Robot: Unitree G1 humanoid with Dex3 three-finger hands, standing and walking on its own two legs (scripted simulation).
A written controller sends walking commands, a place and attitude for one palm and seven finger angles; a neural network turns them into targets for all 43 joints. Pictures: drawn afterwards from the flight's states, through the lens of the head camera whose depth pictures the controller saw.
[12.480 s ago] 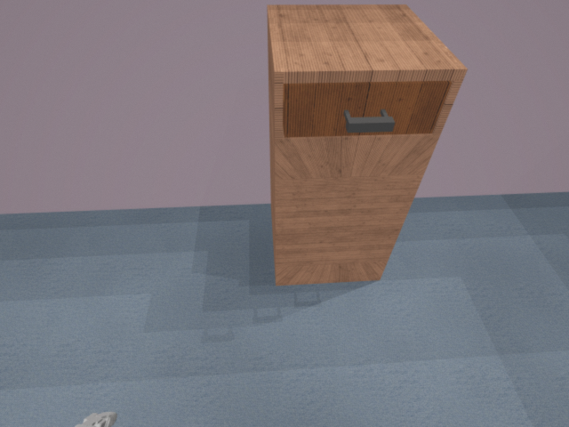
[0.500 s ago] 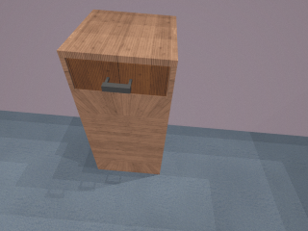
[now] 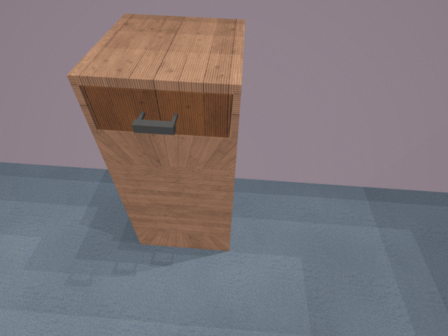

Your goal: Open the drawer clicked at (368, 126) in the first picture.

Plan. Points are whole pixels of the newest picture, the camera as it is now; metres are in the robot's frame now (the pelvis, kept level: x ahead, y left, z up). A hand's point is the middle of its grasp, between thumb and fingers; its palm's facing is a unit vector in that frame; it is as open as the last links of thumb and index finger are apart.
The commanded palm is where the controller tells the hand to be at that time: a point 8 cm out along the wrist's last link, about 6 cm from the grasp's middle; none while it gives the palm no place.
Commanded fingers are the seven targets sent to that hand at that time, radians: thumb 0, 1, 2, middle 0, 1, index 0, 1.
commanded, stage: look again from close up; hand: left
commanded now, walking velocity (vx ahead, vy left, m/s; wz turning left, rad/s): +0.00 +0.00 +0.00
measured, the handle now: (156, 121) +0.61 +0.23 +0.03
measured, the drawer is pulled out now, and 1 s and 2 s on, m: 0.00 0.00 0.00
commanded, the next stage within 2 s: shuffle to correct the standing spot in 0.26 s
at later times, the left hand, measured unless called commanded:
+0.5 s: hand out of the picture -0.01 +0.13 -0.18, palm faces +0.08 -0.99 -0.14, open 7.4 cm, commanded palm none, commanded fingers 0.00 0.90 0.90 -0.20 -0.30 -0.20 -0.30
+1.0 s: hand out of the picture +0.14 +0.18 -0.17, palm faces +0.05 -0.97 -0.24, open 7.3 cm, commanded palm none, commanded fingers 0.00 0.90 0.90 -0.20 -0.30 -0.20 -0.30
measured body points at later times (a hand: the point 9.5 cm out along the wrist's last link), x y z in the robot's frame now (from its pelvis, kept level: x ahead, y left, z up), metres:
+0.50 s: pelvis +0.01 -0.03 +0.00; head +0.00 -0.02 +0.45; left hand -0.02 +0.18 -0.17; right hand +0.00 -0.24 -0.16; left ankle +0.00 +0.10 -0.74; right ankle +0.02 -0.15 -0.74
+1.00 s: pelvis +0.09 +0.00 -0.01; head +0.12 -0.02 +0.44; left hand +0.14 +0.23 -0.15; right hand +0.00 -0.19 -0.17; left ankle +0.00 +0.10 -0.74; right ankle +0.12 -0.08 -0.74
